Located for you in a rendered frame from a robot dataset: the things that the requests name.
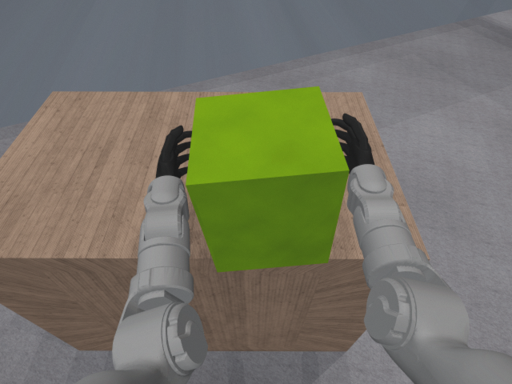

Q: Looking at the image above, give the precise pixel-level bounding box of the robot right upper arm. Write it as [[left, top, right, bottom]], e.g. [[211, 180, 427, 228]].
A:
[[364, 276, 512, 384]]

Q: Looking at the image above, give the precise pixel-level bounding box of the robot left hand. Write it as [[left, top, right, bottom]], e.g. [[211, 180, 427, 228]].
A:
[[156, 126, 192, 178]]

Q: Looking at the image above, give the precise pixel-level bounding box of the robot left upper arm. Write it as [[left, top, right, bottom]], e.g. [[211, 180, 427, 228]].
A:
[[75, 302, 208, 384]]

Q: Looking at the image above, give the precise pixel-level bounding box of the robot right hand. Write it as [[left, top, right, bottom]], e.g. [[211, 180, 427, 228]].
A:
[[331, 114, 374, 174]]

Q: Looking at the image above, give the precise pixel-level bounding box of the left robot forearm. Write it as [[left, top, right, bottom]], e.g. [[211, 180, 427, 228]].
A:
[[112, 175, 194, 363]]

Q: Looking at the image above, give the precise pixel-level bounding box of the pedestal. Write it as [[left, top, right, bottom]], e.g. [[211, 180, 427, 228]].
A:
[[0, 91, 430, 351]]

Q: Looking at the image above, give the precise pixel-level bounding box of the carton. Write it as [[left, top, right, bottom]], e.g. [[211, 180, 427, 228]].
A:
[[186, 86, 350, 272]]

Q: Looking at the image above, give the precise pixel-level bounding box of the right robot forearm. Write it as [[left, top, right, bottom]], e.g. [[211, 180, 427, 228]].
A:
[[347, 164, 470, 333]]

